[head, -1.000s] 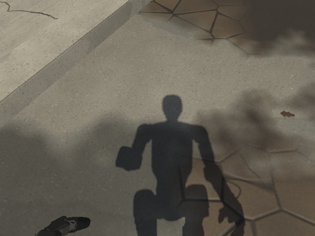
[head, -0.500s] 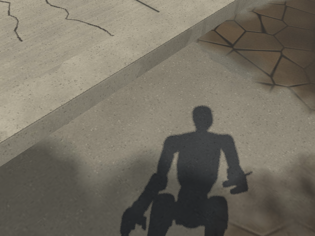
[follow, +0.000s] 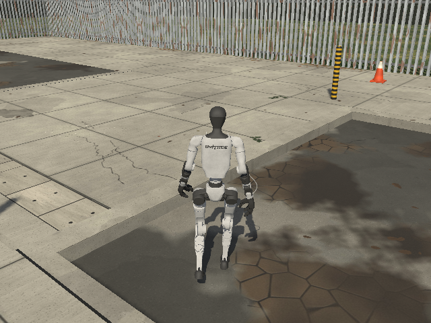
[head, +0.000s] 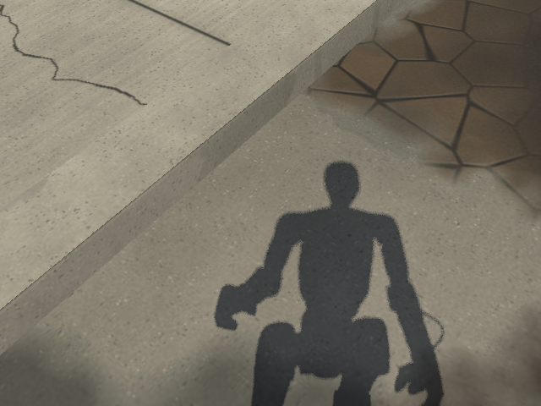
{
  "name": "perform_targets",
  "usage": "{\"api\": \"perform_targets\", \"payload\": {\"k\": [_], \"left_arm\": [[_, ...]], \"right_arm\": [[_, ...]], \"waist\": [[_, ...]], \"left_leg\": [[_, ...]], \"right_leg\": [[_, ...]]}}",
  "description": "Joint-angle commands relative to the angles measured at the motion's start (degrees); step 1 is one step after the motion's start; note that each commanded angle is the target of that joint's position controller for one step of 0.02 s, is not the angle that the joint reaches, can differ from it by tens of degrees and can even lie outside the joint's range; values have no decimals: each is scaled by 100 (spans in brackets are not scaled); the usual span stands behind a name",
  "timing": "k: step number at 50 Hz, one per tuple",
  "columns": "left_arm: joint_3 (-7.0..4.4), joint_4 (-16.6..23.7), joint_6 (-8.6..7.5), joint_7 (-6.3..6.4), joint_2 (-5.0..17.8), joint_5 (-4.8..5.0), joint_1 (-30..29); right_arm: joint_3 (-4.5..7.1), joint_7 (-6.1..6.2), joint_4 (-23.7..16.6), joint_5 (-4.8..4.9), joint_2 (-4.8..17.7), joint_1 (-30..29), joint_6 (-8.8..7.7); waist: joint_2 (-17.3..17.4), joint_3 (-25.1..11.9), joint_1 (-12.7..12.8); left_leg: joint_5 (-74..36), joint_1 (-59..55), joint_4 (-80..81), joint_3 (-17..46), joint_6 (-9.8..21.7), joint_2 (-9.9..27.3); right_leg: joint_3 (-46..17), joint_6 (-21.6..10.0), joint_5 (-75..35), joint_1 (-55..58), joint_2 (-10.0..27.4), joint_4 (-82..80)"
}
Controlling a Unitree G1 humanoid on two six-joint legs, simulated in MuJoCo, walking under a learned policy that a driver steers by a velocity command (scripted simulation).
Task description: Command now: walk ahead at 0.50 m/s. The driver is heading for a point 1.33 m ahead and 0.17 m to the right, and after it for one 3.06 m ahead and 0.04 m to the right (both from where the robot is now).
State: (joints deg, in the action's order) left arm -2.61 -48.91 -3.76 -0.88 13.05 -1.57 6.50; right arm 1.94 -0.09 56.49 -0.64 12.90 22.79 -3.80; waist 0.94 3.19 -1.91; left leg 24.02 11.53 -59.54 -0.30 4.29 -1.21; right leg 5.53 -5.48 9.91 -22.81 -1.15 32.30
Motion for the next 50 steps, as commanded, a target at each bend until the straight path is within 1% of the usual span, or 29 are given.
{"api": "perform_targets", "payload": {"k": [1, 2, 3, 5, 6, 9, 12, 15, 18, 20, 21, 22, 23, 24, 25, 26, 27, 28, 29, 30, 31, 33, 34, 36, 40, 45, 47, 48, 50], "left_arm": [[-155, -80, -29, 20, 587, 81, 779], [-113, -154, -65, 39, 458, 102, 746], [-98, -215, -111, 44, 427, 88, 822], [-127, -361, -197, 38, 537, 108, 1099], [-143, -420, -216, 37, 598, 120, 1196], [-126, -559, -213, 41, 567, 129, 1521], [-106, -666, -207, 51, 558, 125, 1761], [-95, -797, -206, 82, 576, 101, 2056], [-96, -924, -177, 137, 612, 52, 2237], [-117, -964, -158, 175, 681, 24, 2163], [-128, -957, -155, 189, 727, 13, 2042], [-141, -959, -146, 194, 779, 6, 1946], [-133, -958, -121, 181, 770, 24, 1848], [-74, -846, -125, 166, 629, 68, 1831], [60, -696, -130, 88, 24, 311, 2457], [-80, -777, -121, 105, 528, 135, 2215], [-130, -628, -116, 86, 611, 104, 1710], [-102, -576, -145, 51, 515, 106, 1459], [-102, -590, -105, 33, 407, 66, 1385], [-83, -619, -22, 7, 320, -26, 1483], [-70, -664, 49, -31, 230, -60, 1555], [-69, -608, 124, -77, 195, -68, 1396], [-70, -553, 157, -89, 204, -44, 1215], [-69, -406, 191, -100, 232, -6, 741], [-20, -135, 163, -126, 164, 44, -31], [57, 175, 125, -157, 98, 4, -771], [35, 244, 102, -162, 146, -14, -790], [12, 226, 97, -149, 180, -18, -654], [-80, 49, 85, -107, 332, -30, 44]], "right_arm": [[132, -40, -431, -36, 533, -114, -74], [117, -64, -388, -124, 457, -10, 5], [98, -100, -316, -162, 360, 87, 78], [106, -148, -353, -158, 318, -55, 153], [110, -158, -422, -149, 323, -280, 180], [113, -173, -654, -134, 349, -1048, 205], [70, -181, -835, -94, 265, -1665, 178], [30, -178, -982, -83, 224, -2167, 159], [38, -162, -1129, -87, 296, -2478, 126], [64, -150, -1159, -87, 358, -2426, 84], [94, -129, -1111, -86, 407, -2223, 56], [142, -91, -971, -94, 478, -1771, 26], [209, -42, -666, -128, 562, -883, -27], [325, 26, -382, -252, 902, 177, -86], [511, 51, -305, -335, 1584, 794, -82], [467, -2, -333, -125, 1345, 378, -7], [384, -16, -431, -41, 1079, -304, 11], [287, -41, -484, -42, 709, -678, -21], [232, -37, -451, -34, 530, -810, -58], [180, -17, -373, -4, 375, -851, -91], [160, -10, -304, -7, 342, -749, -135], [182, -4, -151, 17, 461, -458, -216], [203, 0, -114, 7, 549, -385, -238], [196, 8, -39, -16, 544, -170, -253], [148, 39, 45, -26, 471, 53, -274], [126, 150, 236, -53, 471, 473, -276], [147, 202, 270, -74, 558, 476, -241], [159, 226, 260, -85, 622, 409, -221], [203, 253, 229, -115, 777, 298, -142]], "waist": [[-394, -230, 251], [-494, -112, 89], [-510, -151, 29], [-413, -141, -13], [-392, -56, -5], [-370, 164, 149], [-369, 231, 291], [-415, 271, 456], [-447, 330, 504], [-477, 305, 408], [-504, 197, 283], [-536, -46, 79], [-372, -503, -309], [-56, -1177, -663], [1304, -1999, -517], [700, -1896, -419], [381, -972, -149], [119, -525, -27], [171, -251, 126], [295, -131, 287], [340, -160, 339], [264, -122, 385], [236, -54, 382], [208, 108, 269], [221, 269, 112], [208, 398, -83], [242, 352, -14], [312, 236, 82], [462, -230, 392]], "left_leg": [[-608, 2156, -857, 319, 117, 554], [-718, 1852, -600, 290, 46, 658], [-807, 1646, -530, 224, -10, 660], [-1032, 1778, -358, 119, -106, 697], [-1215, 1993, -203, 74, -161, 750], [-1791, 2587, 503, -37, -312, 855], [-2262, 2594, 1424, -174, -381, 774], [-2468, 2496, 2101, -318, -331, 629], [-2223, 2525, 2485, -324, -188, 541], [-1842, 2290, 2715, -354, -27, 436], [-1617, 1896, 2843, -415, 72, 306], [-1423, 1270, 2974, -499, 179, 113], [-1610, 198, 3360, -600, 315, -58], [-1369, -1362, 3403, 144, 575, 628], [-670, -3146, 3846, 2964, 1374, 2409], [-599, -2819, 4450, 3868, 1364, 2460], [-421, -1963, 4486, 2845, 1172, 2229], [-767, -1204, 4737, 2225, 1016, 1987], [-1089, -725, 4913, 1707, 813, 1706], [-1407, -351, 5046, 1303, 657, 1474], [-1714, -223, 5101, 1088, 638, 1388], [-2229, -234, 5201, 827, 706, 1308], [-2284, -299, 5289, 660, 706, 1307], [-2392, -434, 5414, 391, 645, 1280], [-2764, -658, 5479, -180, 460, 1178], [-3713, -1441, 5282, -662, 386, 1388], [-4635, -1835, 4885, -822, 343, 1501], [-5543, -1971, 4529, -925, 310, 1531], [-7048, -2106, 3268, -1106, 265, 1567]], "right_leg": [[-2408, -734, 573, 1736, 1712, -2182], [-1992, -592, 186, 1334, 1489, -2311], [-1738, -578, -171, 1186, 1393, -2376], [-1465, -655, -651, 1205, 1319, -2496], [-1361, -674, -643, 1245, 1291, -2594], [-1156, -678, -762, 1527, 1201, -2765], [-924, -607, -1131, 1745, 1102, -2736], [-804, -593, -1540, 2123, 1144, -2634], [-814, -602, -2086, 2679, 1351, -2390], [-781, -543, -2682, 2932, 1453, -2098], [-720, -479, -3362, 2952, 1455, -1799], [-647, -401, -4150, 2932, 1410, -1250], [-448, -289, -4380, 2718, 1193, -222], [-282, -173, -3155, 1707, 938, 1227], [86, 149, 155, -453, -82, 3574], [-763, 41, 1884, -1095, -196, 4175], [-882, -17, 1398, -1355, 176, 4209], [-871, -18, 955, -1212, 393, 3870], [-826, 4, 748, -1000, 551, 3538], [-795, 75, 619, -723, 647, 3289], [-735, 131, 532, -549, 651, 3211], [-629, 228, 317, -714, 695, 3047], [-609, 273, 138, -940, 726, 2934], [-641, 326, -261, -1354, 756, 2577], [-573, 316, -992, -1507, 586, 1481], [-90, 97, -1078, -1405, 436, 438], [67, -78, -673, -1270, 296, 206], [187, -191, -401, -1028, 143, 148], [407, -466, 190, -224, -265, 88]]}}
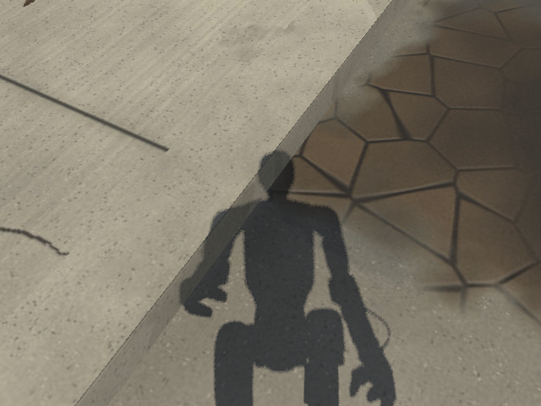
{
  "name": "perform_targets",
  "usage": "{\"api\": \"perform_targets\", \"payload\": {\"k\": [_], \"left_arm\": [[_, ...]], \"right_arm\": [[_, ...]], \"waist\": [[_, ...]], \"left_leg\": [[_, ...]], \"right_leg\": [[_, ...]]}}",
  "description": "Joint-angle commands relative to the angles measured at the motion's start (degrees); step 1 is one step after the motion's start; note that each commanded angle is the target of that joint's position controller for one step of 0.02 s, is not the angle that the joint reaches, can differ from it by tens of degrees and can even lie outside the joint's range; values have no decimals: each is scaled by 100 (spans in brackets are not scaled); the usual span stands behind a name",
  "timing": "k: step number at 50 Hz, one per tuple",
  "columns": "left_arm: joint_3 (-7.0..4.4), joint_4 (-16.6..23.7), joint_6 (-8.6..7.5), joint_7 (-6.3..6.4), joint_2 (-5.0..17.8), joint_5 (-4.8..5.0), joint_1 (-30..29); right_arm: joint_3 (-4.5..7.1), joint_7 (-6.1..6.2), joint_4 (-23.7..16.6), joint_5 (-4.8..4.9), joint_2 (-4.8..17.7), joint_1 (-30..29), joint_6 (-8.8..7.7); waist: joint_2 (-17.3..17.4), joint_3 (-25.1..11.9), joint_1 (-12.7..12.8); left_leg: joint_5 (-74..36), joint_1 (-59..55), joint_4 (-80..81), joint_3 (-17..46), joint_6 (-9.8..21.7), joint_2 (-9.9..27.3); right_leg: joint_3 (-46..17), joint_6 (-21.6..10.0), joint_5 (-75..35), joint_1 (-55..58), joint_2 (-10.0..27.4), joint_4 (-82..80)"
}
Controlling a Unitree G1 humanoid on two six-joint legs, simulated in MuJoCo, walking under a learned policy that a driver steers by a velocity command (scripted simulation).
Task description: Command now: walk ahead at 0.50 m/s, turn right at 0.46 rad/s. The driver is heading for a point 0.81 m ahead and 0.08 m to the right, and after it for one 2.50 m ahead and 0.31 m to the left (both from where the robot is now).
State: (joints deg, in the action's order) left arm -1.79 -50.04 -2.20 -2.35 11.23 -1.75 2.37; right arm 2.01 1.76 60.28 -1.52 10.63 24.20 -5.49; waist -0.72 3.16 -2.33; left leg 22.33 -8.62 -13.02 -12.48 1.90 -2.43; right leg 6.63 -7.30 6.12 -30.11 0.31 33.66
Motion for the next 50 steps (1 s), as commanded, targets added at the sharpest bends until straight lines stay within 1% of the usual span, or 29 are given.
{"api": "perform_targets", "payload": {"k": [1, 2, 3, 4, 5, 6, 7, 8, 10, 13, 19, 23, 25, 26, 27, 28, 29, 30, 31, 32, 33, 34, 35, 36, 38, 40, 44, 48, 50], "left_arm": [[-246, -40, -105, 56, 648, -38, 1145], [-395, -276, -125, 103, 988, -132, 2071], [-586, -211, -87, 185, 1644, -156, 2368], [-585, -197, -6, 172, 1670, 38, 2251], [-560, -196, 19, 197, 1568, 113, 1875], [-485, -163, 8, 204, 1233, 128, 1582], [-431, -119, -14, 220, 1032, 134, 1334], [-376, -109, -45, 246, 883, 182, 1199], [-361, -109, -150, 244, 930, 202, 1299], [-417, -127, -189, 235, 1172, 192, 1609], [-420, -130, -131, 240, 1191, 166, 2304], [-432, -93, -112, 297, 1262, 93, 2515], [-437, -47, -137, 352, 1318, 79, 2383], [-435, -12, -159, 358, 1350, 77, 2225], [-442, -7, -191, 341, 1405, 78, 2155], [-424, -35, -223, 301, 1381, 92, 2125], [-331, 66, -269, 252, 1080, 126, 2213], [-251, 126, -258, 233, 584, 330, 3052], [-276, 2, -222, 277, 997, 121, 2945], [-289, 41, -194, 250, 1050, 61, 2474], [-260, 125, -195, 211, 986, 38, 2069], [-258, 192, -169, 176, 938, 11, 1886], [-244, 224, -113, 134, 897, -50, 1855], [-223, 200, -64, 101, 825, -69, 1905], [-192, 263, -22, 58, 759, -116, 1762], [-132, 433, -21, 22, 677, -134, 1267], [22, 790, -62, -12, 490, -44, 213], [49, 957, -128, 45, 594, 14, -263], [19, 1003, -173, 97, 688, 16, -219]], "right_arm": [[213, 58, -202, -15, 1068, 107, 79], [205, 34, -364, 27, 1076, -45, 85], [112, -97, -748, 173, 583, 155, 38], [196, -135, -913, 94, 900, -320, -20], [180, -170, -1094, 84, 859, -826, -84], [158, -171, -1107, 104, 828, -862, -134], [170, -157, -1069, 53, 795, -828, -90], [161, -153, -1082, -57, 758, -734, 28], [151, -196, -1134, -146, 660, -692, 243], [145, -237, -1397, -128, 658, -1252, 350], [98, -267, -1886, -66, 736, -2534, 342], [42, -296, -2174, -9, 810, -3068, 254], [56, -298, -2163, 1, 919, -2813, 199], [82, -281, -2072, 2, 985, -2457, 170], [139, -239, -1909, -9, 1104, -1940, 134], [201, -181, -1672, -30, 1214, -1146, 69], [284, -88, -1593, -137, 1535, -297, 9], [444, -85, -1527, -229, 2177, 48, 59], [393, -146, -1519, -73, 1752, -354, 141], [289, -174, -1644, -19, 1298, -885, 153], [218, -195, -1625, -26, 1028, -1107, 133], [180, -180, -1546, -32, 944, -1086, 106], [152, -172, -1433, -10, 899, -1014, 71], [154, -184, -1329, 17, 919, -868, 16], [159, -223, -1147, 106, 955, -593, -62], [174, -226, -1044, 153, 1005, -423, -56], [227, -203, -853, 155, 1097, -85, 12], [266, -209, -754, 129, 1174, 199, 50], [299, -193, -775, 109, 1243, 141, 72]], "waist": [[599, -623, 709], [327, -1122, 1155], [-993, -1742, 952], [-591, -1966, 905], [-217, -1126, 769], [134, -615, 567], [315, -293, 329], [241, -217, 137], [80, -303, 36], [-83, -178, 148], [-271, -81, 653], [-331, -32, 798], [-383, -60, 623], [-416, -128, 440], [-388, -351, 233], [-139, -759, -152], [299, -1451, -465], [1761, -2133, -131], [1168, -1681, 38], [481, -818, 132], [132, -469, 130], [295, -293, 183], [496, -253, 261], [613, -311, 292], [654, -356, 347], [632, -232, 287], [621, -4, 77], [615, -102, -50], [644, -150, 46]], "left_leg": [[-6729, 167, -2449, 32, 451, 1651], [-5478, 1243, -3974, -19, 311, 1533], [-1274, 3690, -6343, -62, -7, 553], [705, 4657, -7153, 1169, -13, -7], [101, 5132, -6930, 1502, 44, 444], [-321, 4929, -6396, 1449, 30, 659], [-422, 4613, -5930, 1438, -28, 803], [-444, 4250, -5594, 1438, -136, 881], [-471, 3975, -5194, 1354, -304, 882], [-1049, 4265, -4463, 1221, -491, 888], [-2048, 4847, -3055, 1271, -525, 704], [-2030, 4723, -2342, 1298, -401, 484], [-1921, 4162, -1902, 1318, -237, 426], [-1758, 3538, -1708, 1270, -119, 330], [-1536, 2799, -1631, 1165, 1, 157], [-1629, 1805, -1286, 1120, 151, 144], [-787, 566, -1161, 2157, 434, 1128], [-251, -830, -612, 4971, 1257, 2628], [371, -320, -154, 5760, 1312, 2643], [405, 501, -97, 4816, 1222, 2398], [-215, 1031, -22, 4031, 1095, 2089], [-898, 1304, 54, 3458, 961, 1838], [-1395, 1493, 129, 3042, 873, 1638], [-1914, 1507, 130, 2809, 853, 1562], [-2611, 1428, 171, 2605, 979, 1472], [-2677, 1412, 342, 2493, 1093, 1405], [-2648, 1682, 434, 2230, 1006, 1139], [-3062, 1551, 60, 2378, 894, 1216], [-3122, 1500, -246, 2584, 812, 1306]], "right_leg": [[271, -452, 554, 1351, -579, -345], [-496, -776, 637, 2786, -136, -636], [-3363, -1655, 693, 4644, 1629, -850], [-4953, -1880, 242, 4854, 2011, -1585], [-3904, -1630, 91, 4222, 1802, -1672], [-3314, -1365, -383, 3432, 1601, -1821], [-2847, -1126, -844, 2802, 1299, -1934], [-2475, -989, -1169, 2350, 1025, -2021], [-2193, -958, -1560, 2062, 784, -2077], [-2093, -871, -1462, 1942, 590, -2238], [-2376, -625, -1456, 2727, 535, -2094], [-2627, -588, -1964, 3176, 666, -1753], [-2672, -426, -2186, 3211, 764, -1586], [-2611, -299, -2590, 3046, 761, -1401], [-2536, -204, -3309, 2965, 699, -928], [-2257, -88, -3497, 2813, 400, 67], [-1994, 24, -2270, 2111, 86, 1485], [-1376, 283, 1563, 393, -941, 3338], [-1502, 206, 2193, -261, -650, 3881], [-1511, 214, 1658, -351, -360, 3883], [-1457, 235, 1339, -274, -180, 3589], [-1407, 257, 1249, -184, -59, 3314], [-1359, 307, 1206, -32, 8, 3110], [-1303, 344, 1177, 74, -6, 3002], [-1049, 438, 1129, -57, 98, 2736], [-798, 589, 882, -362, 268, 2255], [-552, 843, 123, -176, 257, 807], [-517, 840, -176, 312, 86, 100], [-594, 745, 85, 662, 35, -153]]}}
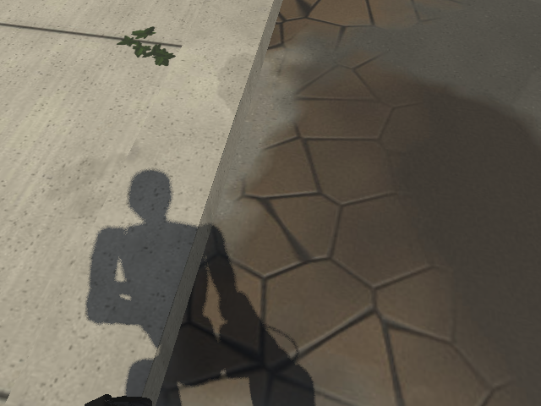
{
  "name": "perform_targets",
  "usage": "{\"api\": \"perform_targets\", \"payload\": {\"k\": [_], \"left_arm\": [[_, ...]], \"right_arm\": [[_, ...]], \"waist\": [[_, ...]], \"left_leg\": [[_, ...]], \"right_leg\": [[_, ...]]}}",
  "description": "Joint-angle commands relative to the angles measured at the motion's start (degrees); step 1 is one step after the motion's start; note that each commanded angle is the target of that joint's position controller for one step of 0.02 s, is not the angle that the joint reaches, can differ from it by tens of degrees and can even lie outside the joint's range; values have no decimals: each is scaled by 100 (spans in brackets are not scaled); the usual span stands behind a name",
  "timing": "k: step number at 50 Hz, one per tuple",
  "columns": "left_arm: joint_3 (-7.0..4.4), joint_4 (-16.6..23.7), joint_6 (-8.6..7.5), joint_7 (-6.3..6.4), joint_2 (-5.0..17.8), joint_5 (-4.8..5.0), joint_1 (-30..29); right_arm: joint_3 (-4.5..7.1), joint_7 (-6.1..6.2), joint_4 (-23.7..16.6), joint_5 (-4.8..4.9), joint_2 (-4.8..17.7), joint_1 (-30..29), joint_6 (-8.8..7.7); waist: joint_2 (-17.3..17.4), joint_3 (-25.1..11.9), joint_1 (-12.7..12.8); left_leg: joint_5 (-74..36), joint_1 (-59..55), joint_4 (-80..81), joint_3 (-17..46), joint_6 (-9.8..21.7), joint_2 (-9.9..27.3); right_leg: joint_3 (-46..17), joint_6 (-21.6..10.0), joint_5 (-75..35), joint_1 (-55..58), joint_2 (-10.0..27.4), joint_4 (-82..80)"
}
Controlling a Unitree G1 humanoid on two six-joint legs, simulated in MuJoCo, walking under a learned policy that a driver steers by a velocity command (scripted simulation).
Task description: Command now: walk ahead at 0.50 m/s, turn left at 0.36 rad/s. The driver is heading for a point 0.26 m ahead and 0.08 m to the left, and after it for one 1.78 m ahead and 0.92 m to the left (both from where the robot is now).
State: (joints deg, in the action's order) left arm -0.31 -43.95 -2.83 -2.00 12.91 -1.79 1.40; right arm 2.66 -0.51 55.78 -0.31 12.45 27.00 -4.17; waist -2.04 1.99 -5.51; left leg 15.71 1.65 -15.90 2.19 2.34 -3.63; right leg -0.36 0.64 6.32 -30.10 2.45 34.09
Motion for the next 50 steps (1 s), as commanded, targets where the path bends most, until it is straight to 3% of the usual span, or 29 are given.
{"api": "perform_targets", "payload": {"k": [1, 2, 3, 4, 5, 6, 7, 8, 9, 12, 16, 19, 23, 25, 26, 27, 28, 29, 30, 31, 32, 33, 36, 41, 44, 46, 48, 49, 50], "left_arm": [[-158, 340, -143, 92, 578, 21, 124], [-210, 182, -195, 140, 662, -6, 621], [-312, 18, -287, 224, 952, -122, 1299], [-428, 58, -317, 321, 1481, -255, 2036], [-505, 46, -195, 305, 1722, -144, 1958], [-393, 87, -148, 274, 1171, -12, 1695], [-274, 129, -169, 260, 727, 37, 1377], [-209, 149, -184, 260, 517, 36, 1166], [-185, 132, -199, 290, 453, 43, 1108], [-231, 72, -243, 328, 591, 69, 1133], [-274, -27, -156, 385, 660, 79, 1156], [-327, -73, -96, 366, 796, 81, 1154], [-451, -162, 12, 308, 1062, 92, 1347], [-498, -178, 112, 315, 1127, 119, 1355], [-508, -234, 171, 315, 1107, 104, 1503], [-482, -184, 217, 304, 994, 62, 1825], [-363, 182, 305, 296, 559, 93, 1792], [-377, 150, 435, 343, 736, 3, 1485], [-375, 201, 472, 339, 696, 44, 1322], [-369, 179, 443, 339, 670, 61, 1223], [-390, 184, 419, 339, 731, 5, 1168], [-404, 132, 429, 326, 784, -57, 1301], [-375, 142, 481, 324, 656, -11, 1405], [-350, 361, 504, 378, 631, 42, 1039], [-343, 436, 454, 395, 628, 93, 1011], [-344, 441, 409, 419, 637, 139, 1156], [-345, 353, 348, 459, 612, 164, 1554], [-375, 304, 309, 512, 694, 135, 1755], [-465, 362, 286, 575, 1151, 45, 1725]], "right_arm": [[256, 43, -351, -14, 1107, -221, -46], [262, 44, -381, 4, 1104, -305, -38], [230, 35, -431, 52, 938, -300, -43], [121, 60, -719, 186, 470, -258, -55], [144, 138, -771, 183, 467, 234, 22], [230, 187, -578, 19, 762, 224, 154], [240, 148, -546, -25, 665, 6, 201], [239, 113, -559, -47, 554, -127, 250], [271, 70, -597, -92, 573, -234, 318], [293, -25, -735, -108, 501, -392, 477], [219, -128, -1047, -137, 383, -1014, 589], [131, -222, -1242, -131, 316, -1416, 606], [171, -214, -1462, -138, 544, -1683, 613], [200, -189, -1501, -165, 597, -1580, 559], [228, -152, -1435, -205, 665, -1331, 485], [366, -59, -1407, -261, 1197, -965, 402], [540, -10, -1501, -164, 1922, -927, 431], [567, 6, -1351, 60, 1755, -503, 489], [487, 46, -1356, 40, 1518, -789, 543], [400, 92, -1405, 0, 1237, -1230, 605], [339, 132, -1480, -10, 1052, -1600, 643], [304, 144, -1528, -17, 945, -1761, 653], [356, 87, -1468, -31, 1137, -1594, 593], [421, 69, -1372, -100, 1266, -1421, 637], [450, 33, -1356, -130, 1304, -1487, 677], [459, 4, -1341, -134, 1306, -1576, 696], [457, -6, -1336, -79, 1274, -1785, 718], [436, 16, -1354, -20, 1188, -1860, 705], [359, 42, -1397, 17, 867, -1713, 679]], "waist": [[761, -92, 507], [587, -275, 756], [201, -688, 1008], [-650, -1536, 1244], [-1313, -1703, 942], [-471, -1191, 741], [-154, -624, 628], [-191, -428, 520], [-393, -347, 450], [-498, -505, 302], [-531, -376, 340], [-567, -381, 437], [-565, -413, 577], [-451, -431, 523], [-91, -592, 404], [936, -908, 317], [1982, -969, 419], [1058, -1319, 91], [939, -886, 246], [777, -433, 418], [801, -265, 555], [862, -341, 626], [653, -642, 621], [908, -524, 407], [937, -508, 388], [993, -524, 440], [985, -522, 679], [830, -480, 806], [-85, -435, 690]], "left_leg": [[-2435, 526, -207, 1192, 700, 1416], [-2577, 716, -770, 1101, 591, 1234], [-2409, 1142, -1917, 811, 423, 818], [-601, 2232, -3637, 231, 190, 271], [1783, 3171, -4605, -151, 161, -150], [1599, 3206, -5135, 112, 196, 263], [1299, 3214, -5161, 112, 143, 407], [1072, 3099, -5006, 61, 74, 547], [892, 3020, -4926, 9, 1, 608], [431, 2883, -4938, -134, -170, 478], [-206, 3079, -4066, -281, -282, 581], [-638, 2479, -3036, -512, -203, 563], [-155, 2116, -2316, -670, -12, 460], [-99, 1786, -1679, -709, 141, 376], [-636, 1250, -1121, -610, 246, 306], [-2072, 419, -656, 539, 494, 1118], [-4350, -217, -546, 2727, 1577, 2629], [-4016, -202, -525, 2570, 1934, 2629], [-3371, 194, -457, 2128, 1836, 2306], [-2622, 659, -268, 1736, 1536, 1894], [-2259, 891, -192, 1513, 1264, 1577], [-2469, 992, -214, 1364, 1176, 1405], [-2516, 926, -270, 1409, 1144, 1334], [-828, 1020, -65, 2010, 1104, 1283], [-602, 1169, -79, 2294, 1010, 1211], [-735, 1260, -116, 2507, 896, 1160], [-649, 1530, -246, 2577, 628, 966], [-218, 1906, -425, 2444, 341, 710], [845, 2519, -1285, 1868, -27, 185]], "right_leg": [[92, -106, 176, 1056, -230, -444], [110, -203, 163, 1823, -299, -847], [-345, -392, 176, 2858, 159, -1069], [-1840, -734, 78, 4216, 1737, -1203], [-3263, -1264, -901, 4222, 2603, -1556], [-2855, -1326, -1307, 3653, 2334, -1415], [-1954, -1234, -2000, 3079, 2011, -1443], [-1291, -1084, -2466, 2705, 1728, -1562], [-892, -1007, -2731, 2492, 1542, -1647], [-176, -1042, -3678, 2296, 1403, -1694], [428, -1100, -3228, 2272, 1352, -1797], [837, -1031, -2887, 2077, 1296, -1681], [845, -949, -2651, 2368, 1526, -1166], [895, -792, -2329, 2432, 1550, -565], [1048, -568, -1915, 2280, 1372, 128], [1275, -212, -467, 1591, 973, 1406], [1181, 179, 3189, -72, -173, 2760], [209, 198, 3305, -119, -128, 3444], [33, 188, 2900, -282, -36, 3574], [-76, 159, 2420, -291, 69, 3256], [-123, 144, 2044, -190, 108, 2920], [-67, 140, 1840, 29, 22, 2862], [-91, 164, 1802, 284, -144, 2487], [-193, 128, 1744, 378, -279, 1629], [-197, 59, 1783, 760, -440, 1101], [-190, -34, 1826, 1158, -573, 589], [-135, -186, 1417, 1886, -696, -529], [-222, -275, 1094, 2423, -543, -1342], [-1305, -540, 1590, 2783, 586, -2116]]}}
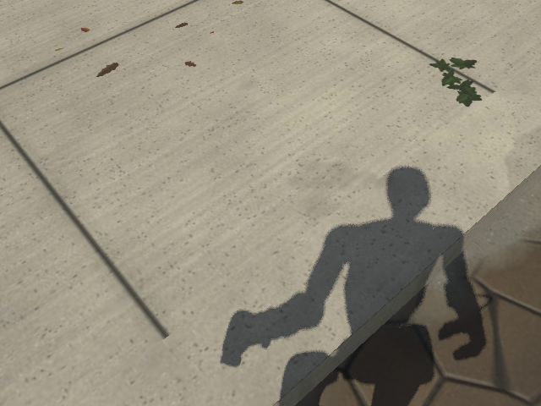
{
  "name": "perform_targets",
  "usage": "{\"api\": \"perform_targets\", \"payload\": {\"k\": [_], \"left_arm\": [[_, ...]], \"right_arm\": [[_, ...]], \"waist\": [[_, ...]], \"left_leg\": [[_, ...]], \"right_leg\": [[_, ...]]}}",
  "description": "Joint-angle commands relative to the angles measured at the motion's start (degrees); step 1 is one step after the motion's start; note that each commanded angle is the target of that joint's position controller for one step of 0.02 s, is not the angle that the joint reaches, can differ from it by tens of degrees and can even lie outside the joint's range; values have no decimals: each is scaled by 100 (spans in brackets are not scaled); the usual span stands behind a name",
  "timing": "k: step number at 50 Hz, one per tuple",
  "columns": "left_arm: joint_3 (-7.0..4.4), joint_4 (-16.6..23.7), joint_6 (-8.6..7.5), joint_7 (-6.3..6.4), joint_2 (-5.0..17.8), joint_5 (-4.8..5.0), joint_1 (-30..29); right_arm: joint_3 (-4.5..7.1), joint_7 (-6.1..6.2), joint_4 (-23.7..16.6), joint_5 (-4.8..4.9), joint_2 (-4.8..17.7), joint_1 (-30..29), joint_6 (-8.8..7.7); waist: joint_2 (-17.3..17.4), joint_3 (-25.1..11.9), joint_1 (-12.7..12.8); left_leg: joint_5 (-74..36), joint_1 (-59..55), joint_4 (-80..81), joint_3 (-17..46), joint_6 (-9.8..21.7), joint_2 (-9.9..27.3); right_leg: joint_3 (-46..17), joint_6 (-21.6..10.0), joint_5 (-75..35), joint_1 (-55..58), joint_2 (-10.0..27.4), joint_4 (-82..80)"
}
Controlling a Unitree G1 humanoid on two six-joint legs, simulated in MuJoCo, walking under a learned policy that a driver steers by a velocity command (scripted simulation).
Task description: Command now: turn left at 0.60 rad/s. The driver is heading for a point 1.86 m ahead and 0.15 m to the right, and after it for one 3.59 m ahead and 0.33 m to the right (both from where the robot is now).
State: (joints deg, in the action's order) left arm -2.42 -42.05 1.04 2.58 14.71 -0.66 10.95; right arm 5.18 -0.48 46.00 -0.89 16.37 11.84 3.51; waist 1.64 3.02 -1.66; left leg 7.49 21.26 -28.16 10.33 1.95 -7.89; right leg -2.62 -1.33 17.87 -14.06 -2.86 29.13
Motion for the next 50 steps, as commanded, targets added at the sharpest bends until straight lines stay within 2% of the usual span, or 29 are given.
{"api": "perform_targets", "payload": {"k": [1, 2, 3, 4, 6, 7, 11, 15, 17, 18, 19, 20, 21, 22, 24, 27, 29, 31, 32, 37, 39, 40, 41, 42, 43, 44, 45, 48, 50], "left_arm": [[-346, 397, -68, 98, 1466, -110, 198], [-316, 390, -42, 51, 1268, -149, 101], [-191, 460, -58, 30, 851, -109, -258], [-143, 511, -64, 13, 683, -94, -530], [-119, 574, -75, 41, 636, -99, -583], [-126, 527, -75, 36, 649, -100, -392], [-216, 193, -106, 9, 861, -70, 386], [-182, 1, -126, -145, 856, -94, 226], [-129, -152, -105, -223, 783, -46, 133], [-98, -230, -123, -246, 710, 4, 207], [-46, -206, -176, -272, 536, 47, 403], [34, -138, -199, -299, 259, 96, 552], [-12, -278, -116, -256, 506, 29, 361], [-53, -281, -72, -259, 635, 25, 191], [-106, -274, -31, -302, 740, 24, 59], [-137, -330, 35, -308, 630, 1, 225], [-193, -289, 131, -341, 591, -42, 139], [-210, -193, 155, -455, 546, -79, -29], [-215, -161, 143, -517, 544, -83, -108], [-195, -35, 87, -645, 465, -28, -201], [-204, -130, 26, -650, 454, -53, 178], [-249, -331, -22, -637, 537, -91, 673], [-363, -618, -88, -590, 829, -145, 1439], [-535, -566, -157, -508, 1631, -119, 1977], [-492, -512, -149, -473, 1597, -49, 1755], [-429, -383, -134, -438, 1383, -21, 1283], [-368, -294, -158, -411, 1164, -5, 950], [-287, -278, -320, -363, 974, 40, 833], [-298, -400, -401, -361, 1007, 87, 1083]], "right_arm": [[111, 77, -457, 80, 400, -123, -125], [210, 80, -413, -151, 831, -174, -134], [256, 43, -281, -123, 845, 33, -111], [254, 4, -157, -106, 777, 253, -60], [228, -97, -79, -76, 712, 411, 16], [198, -123, -115, -54, 663, 275, 29], [63, -145, -297, -21, 438, -190, 43], [-102, -15, -203, 60, 265, -169, 38], [-181, 84, 25, 48, 139, 156, -10], [-206, 141, 128, -41, 197, 283, -84], [-175, 210, 163, -181, 553, 386, -192], [-123, 252, 121, -87, 966, -73, -232], [-157, 236, 144, -7, 722, -251, -253], [-178, 224, 116, -9, 660, -386, -285], [-128, 303, 173, -2, 795, -331, -284], [-81, 355, 194, -7, 792, -129, -255], [-55, 348, 201, -85, 809, 175, -256], [-71, 320, 162, -131, 742, 7, -292], [-70, 307, 129, -133, 738, -69, -333], [21, 146, 130, -136, 965, -116, -559], [64, 96, 116, -83, 1046, -257, -554], [47, 87, 98, -49, 957, -300, -535], [-46, 53, 34, -91, 668, -337, -519], [-240, -20, -455, -126, 89, -813, -530], [-184, -44, -517, -277, 394, -973, -543], [-133, -115, -435, -161, 620, -847, -602], [-109, -165, -275, -46, 726, -580, -675], [-134, -151, -24, -203, 657, -226, -648], [-159, -133, -77, -196, 559, -322, -581]], "waist": [[-1560, -293, 213], [-994, -153, 144], [-641, -92, -110], [-607, -16, -245], [-946, -110, -187], [-923, -114, -46], [-975, -342, 370], [-1296, -469, 364], [-1232, -427, 114], [-1016, -463, 50], [-444, -769, 175], [608, -569, 497], [513, -565, 342], [529, -402, 314], [802, -206, 219], [930, -72, 96], [727, 22, -89], [524, 329, 4], [544, 378, 0], [483, 49, 42], [405, -35, 317], [181, -127, 523], [-660, -319, 812], [-2386, -349, 1088], [-1529, 36, 934], [-986, 374, 639], [-730, 478, 403], [-606, 64, 228], [-484, -56, 223]], "left_leg": [[2220, 1321, -1566, -431, -201, -394], [2329, 919, -2750, -419, -271, 171], [2036, 631, -3281, -376, -250, 208], [1728, 607, -3708, -456, -282, 225], [1502, 882, -4011, -637, -405, 285], [1496, 995, -3865, -724, -483, 327], [1864, 985, -2793, -750, -588, 409], [2117, -340, -990, -1014, -335, 399], [889, -1204, 771, -1223, -208, 436], [-339, -1999, 1646, -976, -143, 680], [-853, -2832, 1603, -227, -28, 1500], [-2389, -2329, 1110, 266, 380, 2275], [-2125, -1830, 899, -22, 578, 2290], [-1659, -1789, 920, -165, 499, 2083], [-1060, -1679, 981, -345, 418, 1916], [-1429, -1440, 993, -242, 831, 2375], [-164, -1445, 1437, 65, 1294, 2849], [1843, -1494, 1879, 75, 1140, 2679], [2061, -1624, 1972, 15, 1058, 2610], [1526, -1509, 1819, -766, 806, 2481], [1664, -1035, 1386, -1141, 658, 2360], [1868, -526, 782, -1419, 531, 2171], [1937, 184, -674, -1940, 299, 1767], [2780, 1931, -2760, -2289, -85, 829], [2721, 2453, -3398, -1105, -48, 782], [1984, 2446, -3467, -879, 1, 1106], [1314, 2193, -3275, -878, -3, 1246], [540, 1674, -3032, -1013, -171, 1218], [436, 1761, -2975, -1080, -307, 1148]], "right_leg": [[-2573, -931, 475, 783, 2455, -2130], [-2290, -1292, -423, -38, 2644, -1880], [-1684, -1184, -950, -263, 2220, -1711], [-1060, -992, -1280, -282, 1829, -1574], [-448, -881, -1857, 220, 1491, -1360], [-310, -910, -2142, 480, 1464, -1271], [-358, -1121, -3182, 1494, 1757, -904], [-312, -1069, -3675, 1125, 1663, -696], [-298, -848, -3862, 868, 1463, -487], [-332, -542, -3514, 426, 1394, -450], [-261, -216, -2517, -113, 1224, -341], [164, 2, -604, -257, 700, -563], [265, 33, -43, 317, 675, -477], [253, 29, -316, 178, 548, -367], [325, 17, -630, -124, 405, 27], [444, -32, 632, -589, 240, 1326], [307, -119, 1534, -1266, 381, 2761], [186, -133, 1088, -1703, 600, 2645], [239, -102, 951, -1773, 602, 2438], [632, -211, 645, -651, 487, 1010], [941, -339, 166, 219, 270, 220], [980, -407, 156, 958, 68, -94], [269, -592, 746, 1811, 318, -636], [-2940, -1265, 2555, 2343, 2091, -1925], [-3899, -1642, 2695, 1822, 2384, -2360], [-3301, -1571, 2481, 1486, 2207, -2268], [-2677, -1359, 1666, 1298, 1845, -2214], [-1616, -1120, -1023, 1493, 1258, -2012], [-1387, -1174, -2005, 1573, 1181, -1848]]}}
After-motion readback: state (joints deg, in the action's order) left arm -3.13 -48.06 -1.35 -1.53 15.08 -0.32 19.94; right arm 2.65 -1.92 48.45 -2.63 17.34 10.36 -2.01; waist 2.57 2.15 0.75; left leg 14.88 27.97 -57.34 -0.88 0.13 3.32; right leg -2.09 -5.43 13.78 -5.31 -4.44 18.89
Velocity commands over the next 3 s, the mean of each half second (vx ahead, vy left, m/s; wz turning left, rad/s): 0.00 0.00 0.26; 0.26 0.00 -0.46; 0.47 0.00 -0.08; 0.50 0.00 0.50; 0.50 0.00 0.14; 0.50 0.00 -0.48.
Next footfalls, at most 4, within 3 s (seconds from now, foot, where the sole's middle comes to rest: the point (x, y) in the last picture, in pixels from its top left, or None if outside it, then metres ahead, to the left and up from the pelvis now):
0.38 left None -0.02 0.12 -0.77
0.82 right None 0.03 -0.12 -0.77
1.36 left None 0.38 -0.05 -0.77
1.86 right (376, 259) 0.77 -0.24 -0.63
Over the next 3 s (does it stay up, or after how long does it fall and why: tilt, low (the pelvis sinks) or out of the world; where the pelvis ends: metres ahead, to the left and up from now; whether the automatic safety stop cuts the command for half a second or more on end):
stays up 1.19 -0.14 0.12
